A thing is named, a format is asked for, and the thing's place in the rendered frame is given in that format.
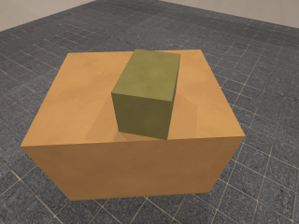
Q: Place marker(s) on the carton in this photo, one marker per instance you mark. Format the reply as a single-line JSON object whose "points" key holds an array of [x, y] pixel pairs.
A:
{"points": [[144, 95]]}

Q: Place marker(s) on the pedestal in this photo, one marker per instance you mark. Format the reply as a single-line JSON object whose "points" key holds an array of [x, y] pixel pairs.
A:
{"points": [[75, 140]]}

